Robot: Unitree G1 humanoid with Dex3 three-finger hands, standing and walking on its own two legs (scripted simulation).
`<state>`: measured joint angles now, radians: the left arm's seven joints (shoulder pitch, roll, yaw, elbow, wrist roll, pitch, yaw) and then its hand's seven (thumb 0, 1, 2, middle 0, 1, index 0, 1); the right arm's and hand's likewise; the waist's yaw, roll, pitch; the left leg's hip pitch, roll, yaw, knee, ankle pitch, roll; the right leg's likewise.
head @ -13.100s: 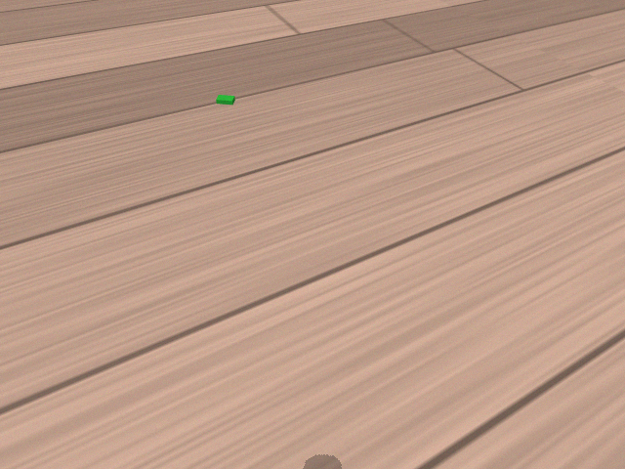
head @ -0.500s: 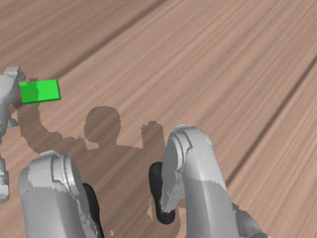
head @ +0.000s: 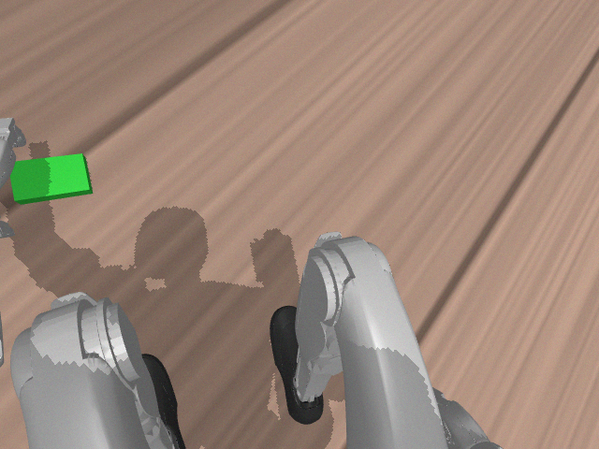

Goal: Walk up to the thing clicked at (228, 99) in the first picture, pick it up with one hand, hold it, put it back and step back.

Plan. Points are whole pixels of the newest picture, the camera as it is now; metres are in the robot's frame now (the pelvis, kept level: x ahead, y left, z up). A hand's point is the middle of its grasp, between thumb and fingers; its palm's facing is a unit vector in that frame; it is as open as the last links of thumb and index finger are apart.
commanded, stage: rise first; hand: left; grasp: from above
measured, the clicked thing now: (52, 178) +0.51 +0.25 -0.30
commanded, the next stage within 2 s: approach in 1.24 s
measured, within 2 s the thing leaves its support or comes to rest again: neither
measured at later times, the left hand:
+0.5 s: hand out of the picture +0.46 +0.29 -0.18, palm faces -0.47 -0.05 -0.88, open 13.0 cm
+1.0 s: hand out of the picture +0.46 +0.29 -0.18, palm faces -0.47 -0.05 -0.88, open 12.9 cm
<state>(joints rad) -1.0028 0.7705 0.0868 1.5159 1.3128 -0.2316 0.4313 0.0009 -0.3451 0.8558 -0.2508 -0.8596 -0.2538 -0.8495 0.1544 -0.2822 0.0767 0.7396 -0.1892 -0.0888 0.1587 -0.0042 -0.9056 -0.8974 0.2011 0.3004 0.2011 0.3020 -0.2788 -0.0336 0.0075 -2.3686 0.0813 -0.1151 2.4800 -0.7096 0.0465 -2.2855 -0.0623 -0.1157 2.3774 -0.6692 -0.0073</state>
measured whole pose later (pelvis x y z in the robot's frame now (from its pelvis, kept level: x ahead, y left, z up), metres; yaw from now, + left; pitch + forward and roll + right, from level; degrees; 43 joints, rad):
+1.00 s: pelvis +0.00 +0.00 +0.00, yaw +0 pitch +33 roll -9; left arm -1.03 0.79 0.07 1.53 1.32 -0.23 0.40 0.00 -0.32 0.84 -0.30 -0.81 -0.28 -0.81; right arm 0.18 -0.28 0.10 0.72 -0.18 -0.10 0.16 0.00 -0.90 -0.90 0.20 0.30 0.20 0.30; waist -0.30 -0.03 0.00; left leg -2.37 0.07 -0.12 2.47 -0.70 0.05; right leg -2.28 -0.06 -0.12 2.36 -0.66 0.00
